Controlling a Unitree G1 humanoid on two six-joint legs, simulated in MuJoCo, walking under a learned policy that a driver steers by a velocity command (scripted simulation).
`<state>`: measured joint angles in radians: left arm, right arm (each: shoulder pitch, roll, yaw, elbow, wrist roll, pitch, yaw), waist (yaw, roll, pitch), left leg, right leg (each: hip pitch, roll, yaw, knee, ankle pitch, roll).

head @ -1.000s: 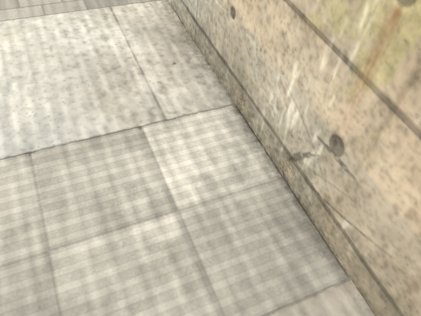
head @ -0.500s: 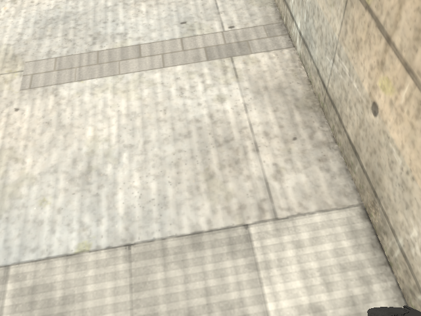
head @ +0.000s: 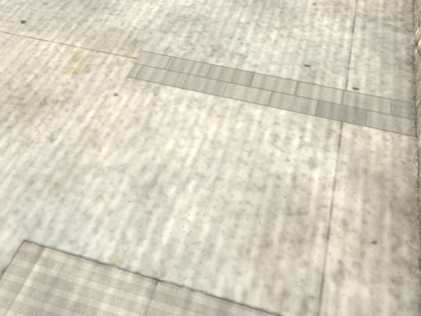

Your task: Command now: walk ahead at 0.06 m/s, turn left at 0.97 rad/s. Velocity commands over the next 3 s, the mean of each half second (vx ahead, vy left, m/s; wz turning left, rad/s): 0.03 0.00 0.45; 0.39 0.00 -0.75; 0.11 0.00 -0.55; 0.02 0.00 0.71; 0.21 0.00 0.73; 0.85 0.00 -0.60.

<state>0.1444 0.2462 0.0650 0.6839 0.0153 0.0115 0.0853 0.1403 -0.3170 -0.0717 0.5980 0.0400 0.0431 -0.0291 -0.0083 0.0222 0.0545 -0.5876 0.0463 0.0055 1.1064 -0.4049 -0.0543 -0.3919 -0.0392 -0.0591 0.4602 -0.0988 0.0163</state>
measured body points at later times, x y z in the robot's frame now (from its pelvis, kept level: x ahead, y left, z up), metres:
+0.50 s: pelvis +0.04 +0.03 -0.01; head +0.05 +0.03 +0.44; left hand +0.10 +0.30 -0.12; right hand +0.31 -0.15 -0.07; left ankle +0.03 +0.13 -0.73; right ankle +0.07 -0.10 -0.73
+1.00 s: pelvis +0.16 +0.00 +0.00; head +0.20 -0.01 +0.44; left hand +0.44 +0.17 -0.09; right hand +0.11 -0.30 -0.12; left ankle +0.03 +0.13 -0.73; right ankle +0.29 -0.19 -0.68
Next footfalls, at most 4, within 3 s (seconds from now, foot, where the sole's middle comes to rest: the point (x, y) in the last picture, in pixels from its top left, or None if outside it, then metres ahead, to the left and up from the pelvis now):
0.12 left None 0.07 0.13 -0.77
0.44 right None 0.11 -0.10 -0.77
1.06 right None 0.33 -0.17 -0.77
1.56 left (215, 308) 0.46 0.01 -0.77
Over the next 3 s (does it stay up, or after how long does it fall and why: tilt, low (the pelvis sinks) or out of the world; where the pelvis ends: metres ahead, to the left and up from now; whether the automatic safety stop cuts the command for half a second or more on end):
stays up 0.76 0.05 -0.01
